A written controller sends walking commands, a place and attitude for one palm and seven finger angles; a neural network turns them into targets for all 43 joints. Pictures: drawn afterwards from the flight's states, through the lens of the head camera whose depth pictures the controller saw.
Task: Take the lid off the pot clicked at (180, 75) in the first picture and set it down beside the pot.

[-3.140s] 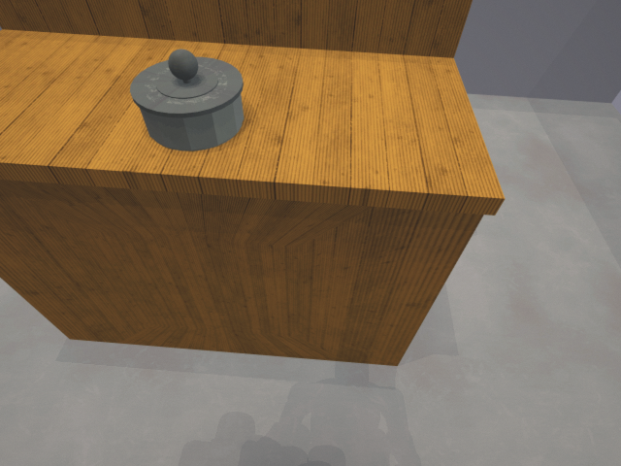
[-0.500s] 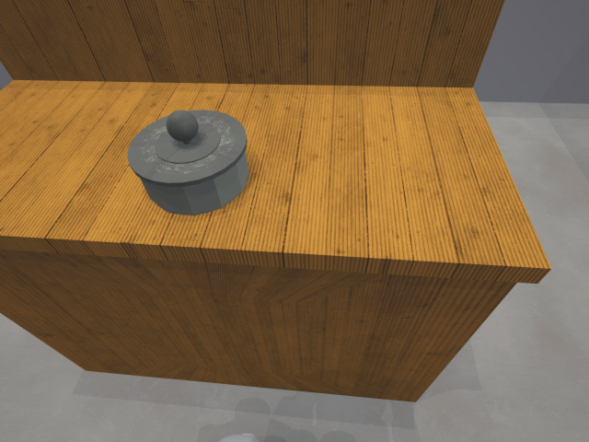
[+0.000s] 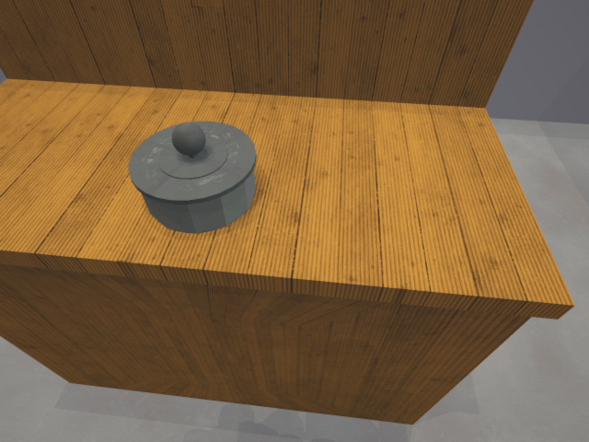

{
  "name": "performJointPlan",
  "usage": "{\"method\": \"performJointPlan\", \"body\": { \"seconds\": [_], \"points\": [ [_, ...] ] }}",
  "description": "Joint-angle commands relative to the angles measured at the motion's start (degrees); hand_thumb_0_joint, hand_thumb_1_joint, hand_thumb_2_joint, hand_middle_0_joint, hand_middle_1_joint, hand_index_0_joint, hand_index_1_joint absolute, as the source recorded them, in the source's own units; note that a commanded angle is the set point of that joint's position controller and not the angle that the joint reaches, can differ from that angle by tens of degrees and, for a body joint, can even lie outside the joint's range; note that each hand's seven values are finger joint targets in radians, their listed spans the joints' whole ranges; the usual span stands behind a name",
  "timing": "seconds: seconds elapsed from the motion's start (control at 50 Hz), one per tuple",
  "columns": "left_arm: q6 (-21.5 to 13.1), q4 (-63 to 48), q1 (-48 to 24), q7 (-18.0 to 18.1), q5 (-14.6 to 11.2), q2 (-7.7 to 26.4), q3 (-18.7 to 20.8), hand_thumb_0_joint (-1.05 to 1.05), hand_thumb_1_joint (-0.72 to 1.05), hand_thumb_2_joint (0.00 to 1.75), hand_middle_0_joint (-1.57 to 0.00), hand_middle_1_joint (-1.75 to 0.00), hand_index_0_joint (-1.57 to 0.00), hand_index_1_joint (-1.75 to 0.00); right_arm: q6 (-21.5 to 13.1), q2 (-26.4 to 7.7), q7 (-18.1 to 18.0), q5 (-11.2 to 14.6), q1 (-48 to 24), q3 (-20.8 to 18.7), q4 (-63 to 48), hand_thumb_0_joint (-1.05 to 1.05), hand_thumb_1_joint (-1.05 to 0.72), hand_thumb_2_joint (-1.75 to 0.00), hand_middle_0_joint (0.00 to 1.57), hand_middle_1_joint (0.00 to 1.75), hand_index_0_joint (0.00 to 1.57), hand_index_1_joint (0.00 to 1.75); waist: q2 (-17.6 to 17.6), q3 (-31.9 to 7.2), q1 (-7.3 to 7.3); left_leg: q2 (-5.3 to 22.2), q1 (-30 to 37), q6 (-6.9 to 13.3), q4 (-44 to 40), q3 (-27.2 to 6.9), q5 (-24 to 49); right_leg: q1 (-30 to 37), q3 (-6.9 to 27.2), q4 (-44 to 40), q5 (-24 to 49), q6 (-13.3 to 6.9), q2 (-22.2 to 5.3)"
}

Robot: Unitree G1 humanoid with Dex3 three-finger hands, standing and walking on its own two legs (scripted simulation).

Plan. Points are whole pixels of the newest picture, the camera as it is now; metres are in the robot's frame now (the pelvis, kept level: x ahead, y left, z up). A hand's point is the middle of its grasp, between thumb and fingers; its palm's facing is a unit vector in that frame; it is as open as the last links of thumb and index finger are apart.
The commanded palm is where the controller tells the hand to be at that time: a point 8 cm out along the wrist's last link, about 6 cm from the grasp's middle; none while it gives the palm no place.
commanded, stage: come to a stop and stand still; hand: left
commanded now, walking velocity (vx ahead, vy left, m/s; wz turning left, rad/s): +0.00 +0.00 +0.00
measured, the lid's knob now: (188, 139) +0.47 +0.19 +0.17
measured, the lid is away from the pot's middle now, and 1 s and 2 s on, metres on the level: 0.00 0.00 0.00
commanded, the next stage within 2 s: look again from close up in 0.34 s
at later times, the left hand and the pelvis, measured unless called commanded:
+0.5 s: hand out of the picture +0.04 +0.18 -0.17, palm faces +0.02 -0.98 -0.21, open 7.4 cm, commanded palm none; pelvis +0.01 +0.01 +0.00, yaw -1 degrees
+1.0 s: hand out of the picture +0.00 +0.25 -0.18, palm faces +0.00 -0.98 -0.22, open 7.4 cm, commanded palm none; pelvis -0.02 +0.05 +0.00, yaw -1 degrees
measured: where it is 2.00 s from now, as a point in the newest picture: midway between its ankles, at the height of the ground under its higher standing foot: outside the picture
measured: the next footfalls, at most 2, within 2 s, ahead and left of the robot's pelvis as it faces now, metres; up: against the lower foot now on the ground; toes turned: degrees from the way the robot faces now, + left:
none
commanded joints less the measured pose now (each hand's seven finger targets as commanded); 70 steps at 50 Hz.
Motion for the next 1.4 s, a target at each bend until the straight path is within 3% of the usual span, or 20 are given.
{"method": "performJointPlan", "body": {
  "seconds": [0.0,0.06,0.12,0.4,0.42,0.44,0.46,0.52,0.54,0.58,0.62,0.64,0.7,0.76,0.82,0.84,0.88,0.94,1.16,1.38],
  "points": [
    [-0.97,-1.63,2.39,0.5,-0.2,6.67,1.13,0.0,0.9,0.9,-0.2,-0.3,-0.2,-0.3,-1.79,-4.52,-0.27,-0.09,3.83,-0.52,-0.56,0.0,-0.9,-0.9,0.2,0.3,0.2,0.3,-2.4,0.09,-0.54,4.45,3.79,0.99,-2.96,-4.16,15.32,-1.6,6.89,-8.02,23.25,-0.75,-7.01],
    [-0.96,-1.4,3.26,0.73,-0.41,6.99,1.38,0.0,0.9,0.9,-0.2,-0.3,-0.2,-0.3,-2.14,-5.29,-0.61,-0.02,4.14,-0.46,-0.01,0.0,-0.9,-0.9,0.2,0.3,0.2,0.3,-0.18,-2.85,-0.05,5.0,4.35,1.01,-2.27,-4.0,20.5,2.57,5.88,-6.45,29.16,-0.66,-6.94],
    [-0.82,-1.0,3.21,0.82,-0.37,6.82,1.44,0.0,0.9,0.9,-0.2,-0.3,-0.2,-0.3,-2.09,-5.27,-0.86,-0.06,4.79,-0.4,0.72,0.0,-0.9,-0.9,0.2,0.3,0.2,0.3,1.73,-3.53,-0.1,5.27,5.73,1.02,-1.97,-3.93,22.58,2.85,5.34,-6.07,29.2,-0.69,-6.71],
    [-0.45,0.15,2.58,0.93,-0.41,6.1,1.18,0.0,0.9,0.9,-0.2,-0.3,-0.2,-0.3,-1.75,-5.23,-1.19,0.03,6.85,-0.47,2.27,0.0,-0.9,-0.9,0.2,0.3,0.2,0.3,0.33,-0.64,-0.51,5.54,5.76,1.29,-3.08,-4.33,19.86,1.81,4.92,-7.34,24.19,-0.48,-5.78],
    [-2.5,1.46,8.93,3.4,0.63,5.76,0.39,0.0,0.9,0.9,-0.2,-0.3,-0.2,-0.3,-2.84,-6.82,-0.57,0.46,2.23,-0.71,-2.33,0.0,-0.9,-0.9,0.2,0.3,0.2,0.3,0.71,-0.11,1.08,4.85,2.71,0.67,10.47,-0.71,22.18,-0.36,8.96,-7.58,49.15,1.75,-8.64],
    [-1.96,0.01,6.31,3.01,-0.26,8.78,1.04,0.0,0.9,0.9,-0.2,-0.3,-0.2,-0.3,-1.93,-4.48,-0.37,0.35,2.88,-0.63,-4.17,0.0,-0.9,-0.9,0.2,0.3,0.2,0.3,1.49,-0.29,-0.15,2.82,-1.14,-0.11,7.44,-0.96,8.73,4.28,9.88,-5.22,52.08,-1.31,-11.24],
    [-2.18,-1.38,5.57,2.58,-0.57,9.13,0.62,0.0,0.9,0.9,-0.2,-0.3,-0.2,-0.3,-1.95,-3.55,-0.53,-0.1,3.97,-0.62,-4.0,0.0,-0.9,-0.9,0.2,0.3,0.2,0.3,0.42,-3.07,-0.93,2.13,-0.74,0.99,4.06,-0.83,5.02,5.48,9.25,-3.16,51.1,-2.17,-11.31],
    [-2.04,-2.97,4.02,2.61,-0.34,6.73,0.23,0.0,0.9,0.9,-0.2,-0.3,-0.2,-0.3,-2.05,-5.95,-0.4,0.03,6.41,-1.24,-4.06,0.0,-0.9,-0.9,0.2,0.3,0.2,0.3,-5.95,-4.72,-1.77,3.97,2.4,2.34,3.62,-2.82,11.63,1.84,5.36,-1.45,35.78,-1.87,-7.06],
    [-1.6,-3.79,3.59,2.42,-0.32,6.85,0.27,0.0,0.9,0.9,-0.2,-0.3,-0.2,-0.3,-2.0,-6.46,-0.44,-0.06,6.24,-1.26,-4.63,0.0,-0.9,-0.9,0.2,0.3,0.2,0.3,-4.05,-3.86,-1.23,4.51,3.36,2.32,3.33,-3.15,12.71,-0.26,5.27,-1.54,29.09,-1.88,-6.5],
    [-1.42,-4.04,4.08,2.4,-0.18,6.49,0.21,0.0,0.9,0.9,-0.2,-0.3,-0.2,-0.3,-1.93,-6.56,-0.39,-0.03,5.38,-1.25,-4.79,0.0,-0.9,-0.9,0.2,0.3,0.2,0.3,-0.98,-1.06,-1.07,4.72,2.37,2.33,3.16,-4.0,14.77,-2.36,5.4,-2.1,23.66,-1.75,-5.92],
    [-1.05,-4.29,4.09,2.25,-0.08,6.67,0.08,0.0,0.9,0.9,-0.2,-0.3,-0.2,-0.3,-1.73,-6.4,-0.24,0.02,4.18,-1.06,-5.2,0.0,-0.9,-0.9,0.2,0.3,0.2,0.3,0.25,2.62,-0.83,4.55,0.59,2.43,1.61,-4.54,11.08,-4.47,5.84,-3.43,16.35,-1.64,-5.5],
    [-0.69,-4.77,3.56,2.0,-0.06,7.47,0.22,0.0,0.9,0.9,-0.2,-0.3,-0.2,-0.3,-1.67,-6.59,-0.16,-0.11,4.17,-1.05,-5.73,0.0,-0.9,-0.9,0.2,0.3,0.2,0.3,2.3,2.12,-0.71,4.64,1.3,2.51,0.93,-4.92,9.48,-5.0,5.41,-3.37,12.74,-1.56,-5.13],
    [-0.43,-5.03,3.82,1.78,0.13,7.29,0.03,0.0,0.9,0.9,-0.2,-0.3,-0.2,-0.3,-1.51,-6.87,0.08,-0.15,3.14,-1.0,-6.24,0.0,-0.9,-0.9,0.2,0.3,0.2,0.3,1.43,4.92,-0.7,4.32,-1.41,2.81,-1.08,-5.84,1.62,-6.94,6.13,-5.25,3.94,-1.38,-4.55],
    [-0.03,-5.8,3.62,1.48,0.17,7.81,0.12,0.0,0.9,0.9,-0.2,-0.3,-0.2,-0.3,-1.56,-7.62,0.22,-0.24,3.13,-1.0,-6.82,0.0,-0.9,-0.9,0.2,0.3,0.2,0.3,2.84,4.1,-0.57,4.78,-1.72,3.33,-3.21,-7.26,-2.36,-7.14,4.89,-4.72,0.2,-1.0,-3.61],
    [-0.03,-5.74,4.09,1.37,0.26,7.52,-0.11,0.0,0.9,0.9,-0.2,-0.3,-0.2,-0.3,-1.69,-7.93,0.39,-0.16,2.96,-0.96,-7.08,0.0,-0.9,-0.9,0.2,0.3,0.2,0.3,2.24,4.33,-0.39,4.76,-3.08,3.54,-4.98,-7.9,-4.67,-6.67,4.66,-4.72,-0.03,-0.67,-3.55],
    [0.1,-6.02,4.19,1.21,0.2,7.86,0.04,0.0,0.9,0.9,-0.2,-0.3,-0.2,-0.3,-1.88,-8.08,0.37,-0.2,3.06,-1.01,-7.27,0.0,-0.9,-0.9,0.2,0.3,0.2,0.3,4.14,2.39,-0.1,5.28,-1.73,3.85,-5.82,-8.56,-3.54,-5.99,3.55,-3.72,1.05,-0.47,-3.28],
    [0.11,-5.81,4.69,1.2,0.21,7.5,-0.09,0.0,0.9,0.9,-0.2,-0.3,-0.2,-0.3,-1.96,-8.58,0.37,-0.14,2.96,-1.01,-7.26,0.0,-0.9,-0.9,0.2,0.3,0.2,0.3,4.14,1.8,0.01,5.75,-1.92,4.16,-6.63,-9.46,-3.74,-5.32,2.95,-3.16,1.46,-0.14,-3.0],
    [0.05,-5.52,5.07,1.11,0.13,7.68,-0.14,0.0,0.9,0.9,-0.2,-0.3,-0.2,-0.3,-2.36,-8.48,0.22,0.01,3.47,-0.94,-7.17,0.0,-0.9,-0.9,0.2,0.3,0.2,0.3,3.5,-0.67,0.19,6.03,0.51,4.53,-6.49,-9.59,2.31,-4.16,2.46,-2.62,4.81,0.15,-3.19],
    [-0.04,-3.89,5.66,1.16,-0.01,7.85,-0.32,0.0,0.9,0.9,-0.2,-0.3,-0.2,-0.3,-2.33,-8.13,0.11,0.29,3.33,-0.83,-5.74,0.0,-0.9,-0.9,0.2,0.3,0.2,0.3,0.54,0.53,0.14,4.84,1.9,4.07,-4.79,-7.51,5.71,-4.3,4.08,-4.91,8.39,0.36,-4.91],
    [-0.27,-3.4,4.99,1.28,-0.12,7.88,-0.31,0.0,0.9,0.9,-0.2,-0.3,-0.2,-0.3,-2.51,-7.33,-0.02,0.38,3.35,-0.71,-4.58,0.0,-0.9,-0.9,0.2,0.3,0.2,0.3,0.42,-0.69,-0.03,4.39,3.49,3.66,-3.12,-6.23,11.35,-3.02,4.94,-4.84,13.31,0.32,-5.77]
  ]
}}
